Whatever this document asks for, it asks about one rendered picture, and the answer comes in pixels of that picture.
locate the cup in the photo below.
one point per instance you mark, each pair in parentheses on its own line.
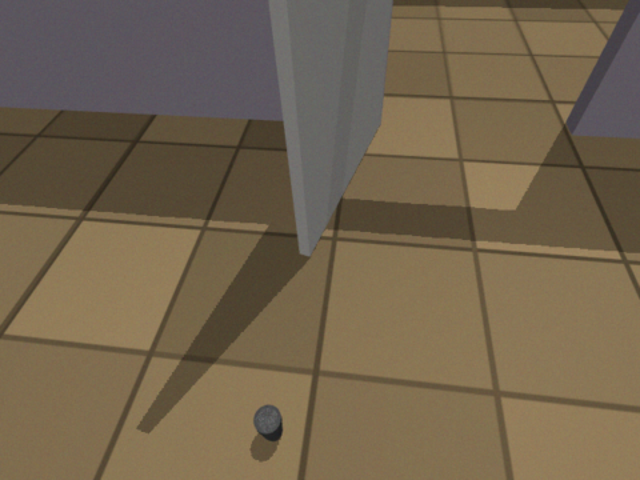
(268,422)

